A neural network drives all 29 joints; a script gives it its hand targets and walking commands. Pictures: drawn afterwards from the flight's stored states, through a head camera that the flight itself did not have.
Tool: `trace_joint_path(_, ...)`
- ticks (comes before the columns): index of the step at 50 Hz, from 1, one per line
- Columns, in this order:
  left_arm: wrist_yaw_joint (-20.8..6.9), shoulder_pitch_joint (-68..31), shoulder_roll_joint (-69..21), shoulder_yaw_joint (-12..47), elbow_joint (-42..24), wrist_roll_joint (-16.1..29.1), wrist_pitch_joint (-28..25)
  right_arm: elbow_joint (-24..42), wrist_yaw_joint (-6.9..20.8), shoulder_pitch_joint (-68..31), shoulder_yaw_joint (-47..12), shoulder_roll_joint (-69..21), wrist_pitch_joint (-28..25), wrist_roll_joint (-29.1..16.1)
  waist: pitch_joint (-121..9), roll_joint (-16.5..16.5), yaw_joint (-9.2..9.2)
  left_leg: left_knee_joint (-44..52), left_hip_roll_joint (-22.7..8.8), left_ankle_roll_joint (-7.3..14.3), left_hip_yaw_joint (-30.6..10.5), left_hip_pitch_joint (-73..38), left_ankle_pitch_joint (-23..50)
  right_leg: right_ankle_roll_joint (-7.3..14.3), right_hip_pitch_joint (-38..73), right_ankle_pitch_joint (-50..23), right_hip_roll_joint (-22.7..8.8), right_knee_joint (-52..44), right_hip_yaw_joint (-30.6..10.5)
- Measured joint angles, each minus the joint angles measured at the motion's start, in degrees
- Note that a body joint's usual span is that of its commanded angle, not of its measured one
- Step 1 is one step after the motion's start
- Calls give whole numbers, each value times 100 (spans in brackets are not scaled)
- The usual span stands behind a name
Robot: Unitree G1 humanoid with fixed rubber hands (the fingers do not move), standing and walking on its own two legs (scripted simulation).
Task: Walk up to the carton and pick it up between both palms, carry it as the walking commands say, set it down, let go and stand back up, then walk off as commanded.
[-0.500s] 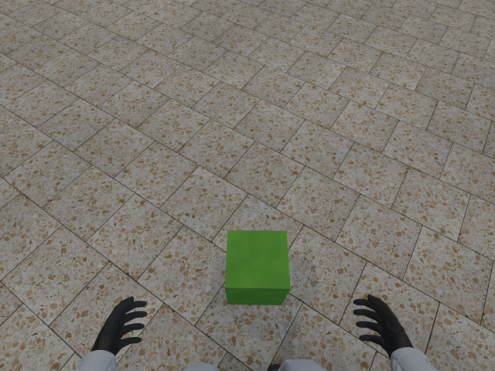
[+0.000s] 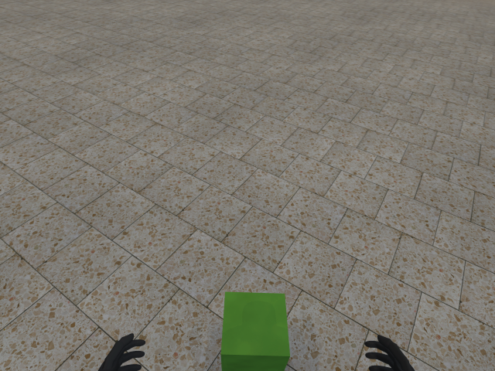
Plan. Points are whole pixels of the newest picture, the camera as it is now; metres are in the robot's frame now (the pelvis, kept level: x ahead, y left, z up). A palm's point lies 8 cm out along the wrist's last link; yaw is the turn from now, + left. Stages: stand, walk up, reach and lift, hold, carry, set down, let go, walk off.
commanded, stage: stand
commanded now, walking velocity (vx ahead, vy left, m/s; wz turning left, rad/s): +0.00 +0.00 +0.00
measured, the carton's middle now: (253, 336) +0.41 -0.04 -0.65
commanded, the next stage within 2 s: walk off in 1.74 s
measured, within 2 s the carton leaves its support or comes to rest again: neither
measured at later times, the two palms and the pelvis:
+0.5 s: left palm out of the picture -0.03 +0.24 -0.15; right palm out of the picture +0.01 -0.22 -0.14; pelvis +0.02 +0.00 -0.01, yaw +1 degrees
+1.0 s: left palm out of the picture -0.07 +0.21 -0.16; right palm out of the picture -0.08 -0.19 -0.15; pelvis -0.02 +0.01 +0.00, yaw +1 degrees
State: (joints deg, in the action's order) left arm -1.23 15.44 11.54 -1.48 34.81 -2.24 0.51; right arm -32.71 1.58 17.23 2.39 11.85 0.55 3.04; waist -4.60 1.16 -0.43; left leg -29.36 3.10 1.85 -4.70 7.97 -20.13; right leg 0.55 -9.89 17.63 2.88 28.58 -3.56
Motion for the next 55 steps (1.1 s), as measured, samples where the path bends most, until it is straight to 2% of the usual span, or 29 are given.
trace_joint_path(4, 98, 432, 4, -11, 522, -45, -319, -615, -96, 298, -32, 2, -310, -15, -860, -23, 0, -185, -5, 18, 0, 152, -225, 15, -154, 220, 21, 182, 5)
trace_joint_path(9, 131, 821, 42, -41, 961, 40, -425, -1150, -127, 697, -67, -67, -422, -48, -1451, -24, 68, -270, 13, 41, -31, 277, -342, 31, -272, 353, 11, 273, 37)
trace_joint_path(19, 224, 1423, 123, -12, 1752, 94, -391, -1881, -212, 1169, -153, -207, -403, -109, -1505, -29, 105, -173, 108, 78, -39, 388, -256, 6, -436, 368, -88, 323, 42)
trace_joint_path(27, 316, 1719, -79, 84, 2205, 43, -278, -2214, -297, 1351, -230, -288, -307, -111, -1317, 13, 124, -224, 134, 97, -32, 496, -194, -10, -540, 310, -112, 370, 43)
trace_joint_path(31, 321, 1766, -247, 144, 2349, 64, -249, -2334, -311, 1333, -225, -289, -265, -112, -1201, -35, 61, -304, 125, 97, -50, 556, -178, -17, -554, 255, -102, 362, 68)
trace_joint_path(37, 324, 1687, -407, 181, 2484, 71, -231, -2552, -357, 1344, -268, -400, -229, -148, -1094, -23, 64, -352, 108, 95, -65, 553, -133, -24, -509, 169, -85, 324, 87)
trace_joint_path(47, 352, 1382, -500, 187, 2684, 46, -178, -2752, -348, 1302, -315, -616, -181, -124, -849, -54, -51, -401, 104, 106, -62, 665, -14, -53, -571, -5, -83, 268, 93)
trace_joint_path(55, 368, 1279, -465, 121, 2851, 104, -124, -3004, -407, 1334, -326, -674, -244, -141, -630, 20, -8, -298, 134, 132, -4, 549, 95, -96, -478, -102, -120, 199, 32)
